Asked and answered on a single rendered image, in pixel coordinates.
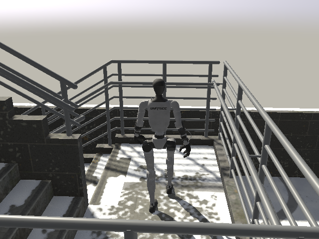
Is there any robot head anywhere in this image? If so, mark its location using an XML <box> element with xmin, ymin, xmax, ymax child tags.
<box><xmin>151</xmin><ymin>79</ymin><xmax>167</xmax><ymax>102</ymax></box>

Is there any robot left hand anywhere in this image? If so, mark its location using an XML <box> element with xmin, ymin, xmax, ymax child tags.
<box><xmin>134</xmin><ymin>135</ymin><xmax>146</xmax><ymax>144</ymax></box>

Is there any left robot forearm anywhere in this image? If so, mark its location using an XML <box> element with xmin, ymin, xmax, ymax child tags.
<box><xmin>134</xmin><ymin>120</ymin><xmax>142</xmax><ymax>137</ymax></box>

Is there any robot right hand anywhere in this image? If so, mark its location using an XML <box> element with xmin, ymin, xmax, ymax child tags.
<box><xmin>179</xmin><ymin>144</ymin><xmax>191</xmax><ymax>158</ymax></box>

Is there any humanoid robot torso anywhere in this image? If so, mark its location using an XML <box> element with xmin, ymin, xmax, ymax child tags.
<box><xmin>148</xmin><ymin>99</ymin><xmax>171</xmax><ymax>149</ymax></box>

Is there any left robot upper arm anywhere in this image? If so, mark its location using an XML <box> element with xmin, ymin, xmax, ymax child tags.
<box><xmin>136</xmin><ymin>100</ymin><xmax>149</xmax><ymax>127</ymax></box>

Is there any right robot forearm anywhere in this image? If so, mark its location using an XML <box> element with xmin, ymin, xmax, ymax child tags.
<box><xmin>178</xmin><ymin>121</ymin><xmax>189</xmax><ymax>145</ymax></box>

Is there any right robot upper arm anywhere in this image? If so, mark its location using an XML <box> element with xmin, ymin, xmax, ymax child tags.
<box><xmin>169</xmin><ymin>100</ymin><xmax>182</xmax><ymax>128</ymax></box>

